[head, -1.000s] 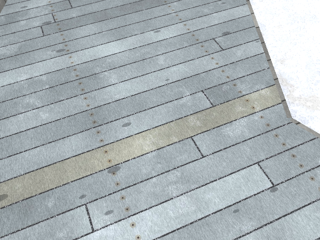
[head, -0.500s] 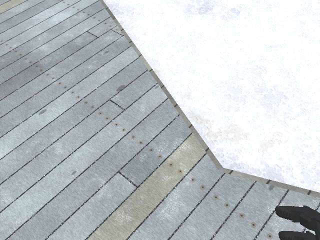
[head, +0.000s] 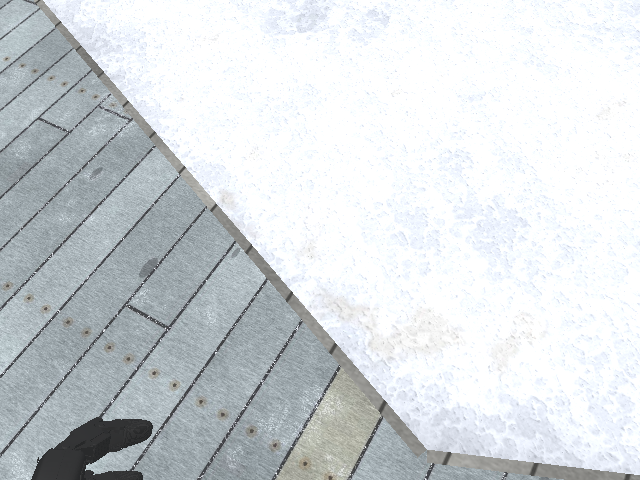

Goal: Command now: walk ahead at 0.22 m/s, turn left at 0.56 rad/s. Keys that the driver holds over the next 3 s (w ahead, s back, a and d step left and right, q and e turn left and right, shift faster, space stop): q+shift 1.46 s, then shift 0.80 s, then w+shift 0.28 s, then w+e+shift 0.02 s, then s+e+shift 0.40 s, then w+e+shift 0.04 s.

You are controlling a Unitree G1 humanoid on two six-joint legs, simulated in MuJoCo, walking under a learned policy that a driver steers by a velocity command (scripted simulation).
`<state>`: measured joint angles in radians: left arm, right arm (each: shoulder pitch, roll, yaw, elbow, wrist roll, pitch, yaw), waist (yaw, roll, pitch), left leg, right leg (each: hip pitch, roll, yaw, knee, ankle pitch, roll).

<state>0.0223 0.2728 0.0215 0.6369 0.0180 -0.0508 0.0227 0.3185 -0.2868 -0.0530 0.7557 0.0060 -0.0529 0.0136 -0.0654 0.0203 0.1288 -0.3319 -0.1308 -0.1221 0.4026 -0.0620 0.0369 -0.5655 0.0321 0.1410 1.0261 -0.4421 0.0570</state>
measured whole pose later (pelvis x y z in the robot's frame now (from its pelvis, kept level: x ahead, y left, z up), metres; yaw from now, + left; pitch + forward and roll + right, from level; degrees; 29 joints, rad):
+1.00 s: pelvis +0.12 +0.00 +0.01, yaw +56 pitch +4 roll -3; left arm 0.05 0.31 0.08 0.68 0.00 -0.01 0.01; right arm 0.16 -0.35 -0.09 0.58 0.02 0.06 -0.03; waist -0.01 0.00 0.05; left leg -0.33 -0.09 -0.23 0.53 -0.24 0.03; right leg -0.50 0.07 0.13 0.75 -0.29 0.08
